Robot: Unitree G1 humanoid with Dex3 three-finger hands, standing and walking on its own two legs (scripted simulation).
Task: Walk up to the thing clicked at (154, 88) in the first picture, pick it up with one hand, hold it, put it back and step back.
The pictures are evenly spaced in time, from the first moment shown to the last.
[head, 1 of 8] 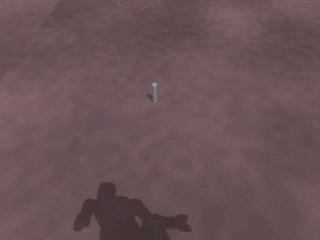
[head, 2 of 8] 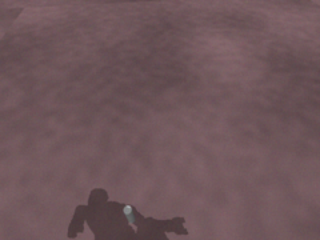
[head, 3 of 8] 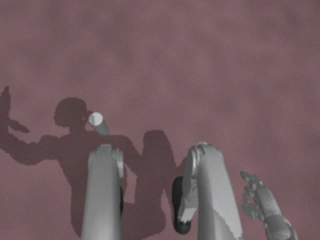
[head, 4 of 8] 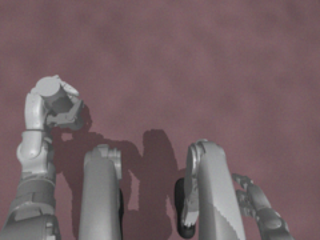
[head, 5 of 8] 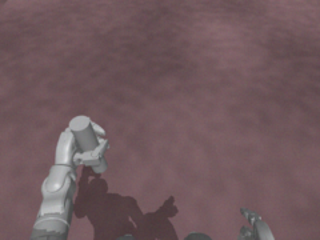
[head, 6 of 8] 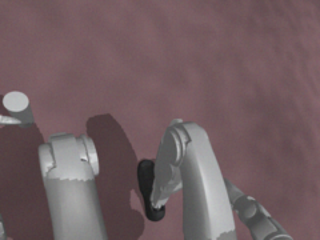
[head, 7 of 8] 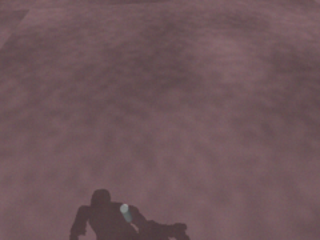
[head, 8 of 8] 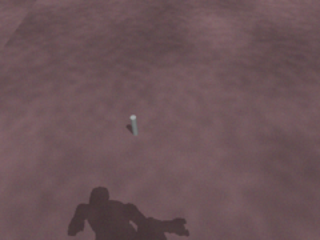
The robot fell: no
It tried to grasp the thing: yes
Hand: left
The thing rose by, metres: 0.68
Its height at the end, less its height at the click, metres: +0.00
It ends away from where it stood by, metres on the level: 0.03
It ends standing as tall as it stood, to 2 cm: yes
